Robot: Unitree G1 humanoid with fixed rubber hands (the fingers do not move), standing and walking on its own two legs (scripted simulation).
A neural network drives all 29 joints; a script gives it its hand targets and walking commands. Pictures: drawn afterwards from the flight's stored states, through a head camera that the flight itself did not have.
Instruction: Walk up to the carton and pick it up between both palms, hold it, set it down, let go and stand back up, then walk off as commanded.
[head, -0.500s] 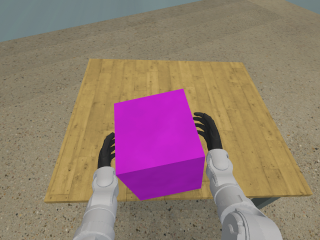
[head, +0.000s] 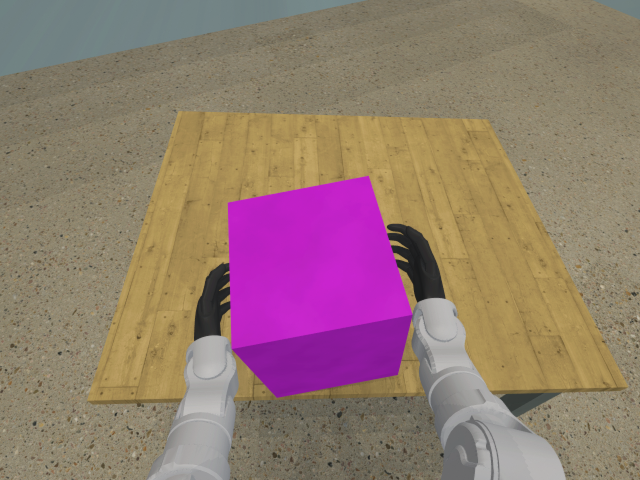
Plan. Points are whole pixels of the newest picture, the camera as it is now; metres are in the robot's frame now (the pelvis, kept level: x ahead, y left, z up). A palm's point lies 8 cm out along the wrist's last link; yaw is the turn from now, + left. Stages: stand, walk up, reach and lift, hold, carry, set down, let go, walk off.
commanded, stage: set down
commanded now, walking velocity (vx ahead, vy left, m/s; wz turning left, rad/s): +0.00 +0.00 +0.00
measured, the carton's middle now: (319, 295) +0.39 -0.01 -0.04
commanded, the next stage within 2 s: none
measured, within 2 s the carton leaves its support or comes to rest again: rests again in 0.60 s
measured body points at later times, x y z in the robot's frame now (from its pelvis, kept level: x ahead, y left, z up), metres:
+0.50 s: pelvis +0.00 +0.01 +0.00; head +0.06 +0.03 +0.44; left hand +0.35 +0.16 -0.02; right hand +0.40 -0.13 +0.01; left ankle -0.03 +0.14 -0.75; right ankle +0.00 -0.11 -0.75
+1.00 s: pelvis -0.01 +0.02 -0.01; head +0.06 +0.02 +0.43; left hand +0.35 +0.19 -0.02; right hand +0.40 -0.15 +0.00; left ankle -0.03 +0.14 -0.75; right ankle +0.00 -0.11 -0.75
